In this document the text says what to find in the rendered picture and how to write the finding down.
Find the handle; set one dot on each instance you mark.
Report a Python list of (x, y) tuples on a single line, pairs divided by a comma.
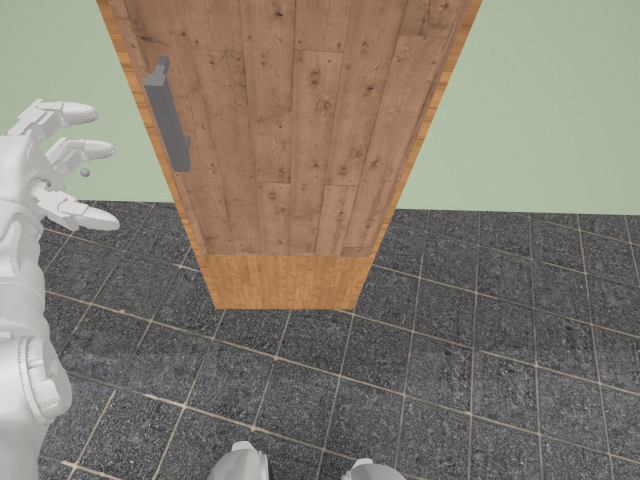
[(162, 103)]

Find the robot left forearm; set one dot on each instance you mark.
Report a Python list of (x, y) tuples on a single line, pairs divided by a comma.
[(22, 283)]

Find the robot left hand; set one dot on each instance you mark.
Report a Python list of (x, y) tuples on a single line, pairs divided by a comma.
[(23, 165)]

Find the robot right shin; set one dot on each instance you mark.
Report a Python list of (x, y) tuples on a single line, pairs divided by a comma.
[(362, 461)]

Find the cupboard door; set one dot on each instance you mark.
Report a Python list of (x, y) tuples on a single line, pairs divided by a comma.
[(302, 114)]

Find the robot shin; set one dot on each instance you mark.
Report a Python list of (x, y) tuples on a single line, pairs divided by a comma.
[(242, 445), (362, 461)]

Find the robot left upper arm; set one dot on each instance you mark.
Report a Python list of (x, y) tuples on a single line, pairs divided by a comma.
[(34, 390)]

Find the robot left shin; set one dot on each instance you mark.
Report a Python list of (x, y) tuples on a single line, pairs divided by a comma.
[(242, 445)]

